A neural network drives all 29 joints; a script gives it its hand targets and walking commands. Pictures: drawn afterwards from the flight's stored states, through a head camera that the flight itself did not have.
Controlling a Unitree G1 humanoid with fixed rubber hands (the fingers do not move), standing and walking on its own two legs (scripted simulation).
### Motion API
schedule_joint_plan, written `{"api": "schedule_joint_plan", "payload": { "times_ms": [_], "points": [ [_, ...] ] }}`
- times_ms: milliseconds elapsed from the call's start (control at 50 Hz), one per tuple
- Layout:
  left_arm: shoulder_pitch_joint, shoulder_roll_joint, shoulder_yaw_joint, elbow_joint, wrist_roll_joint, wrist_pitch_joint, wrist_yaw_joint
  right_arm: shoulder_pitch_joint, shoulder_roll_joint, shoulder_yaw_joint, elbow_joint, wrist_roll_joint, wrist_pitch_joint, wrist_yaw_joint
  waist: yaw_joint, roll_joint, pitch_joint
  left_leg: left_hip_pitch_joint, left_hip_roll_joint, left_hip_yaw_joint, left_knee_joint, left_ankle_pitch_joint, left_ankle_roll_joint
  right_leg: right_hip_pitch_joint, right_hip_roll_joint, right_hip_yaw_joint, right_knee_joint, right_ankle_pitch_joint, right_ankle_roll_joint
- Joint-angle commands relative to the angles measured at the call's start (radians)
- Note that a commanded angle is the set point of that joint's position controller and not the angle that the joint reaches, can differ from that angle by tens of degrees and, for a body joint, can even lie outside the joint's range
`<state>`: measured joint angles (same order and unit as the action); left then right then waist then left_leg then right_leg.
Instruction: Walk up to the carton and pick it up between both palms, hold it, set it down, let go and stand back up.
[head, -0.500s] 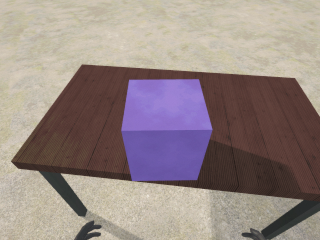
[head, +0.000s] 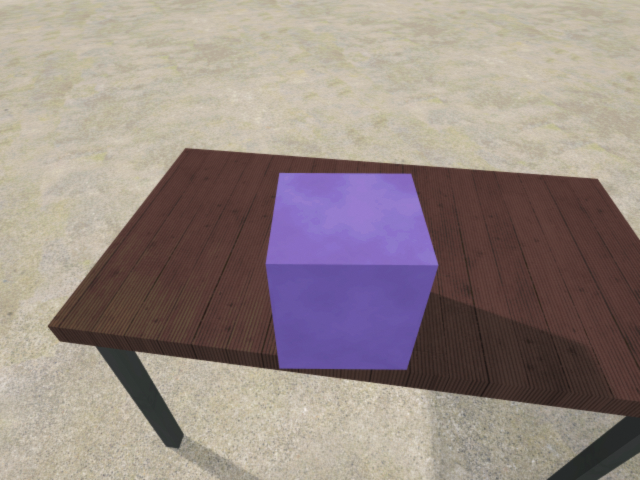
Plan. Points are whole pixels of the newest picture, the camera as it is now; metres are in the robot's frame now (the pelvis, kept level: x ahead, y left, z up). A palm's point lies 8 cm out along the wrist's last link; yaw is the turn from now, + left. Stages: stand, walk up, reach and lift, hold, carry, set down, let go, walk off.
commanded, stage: stand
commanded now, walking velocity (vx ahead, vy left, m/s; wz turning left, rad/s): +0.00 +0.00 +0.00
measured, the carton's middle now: (344, 272) +0.46 -0.01 +0.01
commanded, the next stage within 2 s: none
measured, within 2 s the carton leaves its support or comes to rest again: neither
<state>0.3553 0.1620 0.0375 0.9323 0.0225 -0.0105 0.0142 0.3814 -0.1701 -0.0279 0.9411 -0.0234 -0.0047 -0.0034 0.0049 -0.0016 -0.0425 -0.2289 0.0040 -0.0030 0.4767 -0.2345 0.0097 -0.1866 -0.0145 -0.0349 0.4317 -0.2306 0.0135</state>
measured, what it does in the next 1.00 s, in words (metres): stands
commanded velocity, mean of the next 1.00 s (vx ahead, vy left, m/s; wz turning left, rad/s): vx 0.00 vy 0.00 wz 0.00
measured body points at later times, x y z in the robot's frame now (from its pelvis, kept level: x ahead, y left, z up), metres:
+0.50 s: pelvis -0.01 +0.00 +0.00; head -0.03 +0.00 +0.45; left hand -0.06 +0.20 -0.16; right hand -0.03 -0.21 -0.16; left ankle +0.01 +0.11 -0.74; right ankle +0.00 -0.13 -0.74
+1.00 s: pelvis -0.02 -0.01 +0.00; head -0.03 -0.01 +0.45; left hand -0.07 +0.18 -0.17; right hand -0.06 -0.21 -0.16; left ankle +0.01 +0.11 -0.74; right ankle +0.00 -0.13 -0.74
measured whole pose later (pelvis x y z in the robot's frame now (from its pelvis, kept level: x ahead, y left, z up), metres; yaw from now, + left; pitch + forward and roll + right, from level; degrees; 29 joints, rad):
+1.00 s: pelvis -0.02 -0.01 +0.00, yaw +1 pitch -1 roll +0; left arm 0.38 0.09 0.02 1.15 0.01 -0.01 0.04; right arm 0.38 -0.10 0.00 1.13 -0.02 0.00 -0.03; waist 0.00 0.00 -0.02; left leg -0.26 0.01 -0.03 0.46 -0.19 -0.01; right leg -0.22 -0.01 -0.05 0.45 -0.22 0.00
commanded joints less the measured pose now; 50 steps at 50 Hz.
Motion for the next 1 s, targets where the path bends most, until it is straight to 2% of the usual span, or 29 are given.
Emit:
{"api": "schedule_joint_plan", "payload": {
  "times_ms": [0,400,980],
  "points": [
    [0.054,0.084,0.02,0.011,-0.003,-0.017,0.009,0.049,-0.104,-0.025,-0.006,0.003,-0.017,-0.012,0.002,0.021,0.121,-0.088,0.079,-0.112,-0.171,-0.053,0.027,-0.018,-0.061,0.076,-0.094,0.03,-0.026],
    [0.123,0.02,-0.004,0.168,-0.006,-0.01,0.021,0.077,-0.045,-0.001,0.115,0.007,-0.005,-0.023,-0.005,0.007,0.157,-0.093,0.065,-0.113,-0.171,-0.068,0.027,-0.066,-0.061,0.071,-0.097,-0.018,-0.022],
    [0.113,0.0,-0.011,0.21,-0.008,0.001,0.025,0.085,0.0,0.019,0.182,0.008,0.0,-0.033,-0.003,0.004,0.162,-0.092,0.054,-0.102,-0.135,-0.044,0.006,-0.091,-0.062,0.089,-0.114,-0.081,-0.038]
  ]
}}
